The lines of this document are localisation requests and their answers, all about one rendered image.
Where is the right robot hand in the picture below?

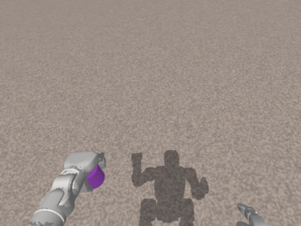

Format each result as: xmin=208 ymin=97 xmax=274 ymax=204
xmin=236 ymin=203 xmax=267 ymax=226

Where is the tin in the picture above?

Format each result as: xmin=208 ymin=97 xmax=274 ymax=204
xmin=87 ymin=165 xmax=105 ymax=189

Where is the left robot hand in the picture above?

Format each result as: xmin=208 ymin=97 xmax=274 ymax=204
xmin=64 ymin=151 xmax=106 ymax=193

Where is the left robot arm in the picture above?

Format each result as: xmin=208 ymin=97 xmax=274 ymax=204
xmin=25 ymin=167 xmax=86 ymax=226

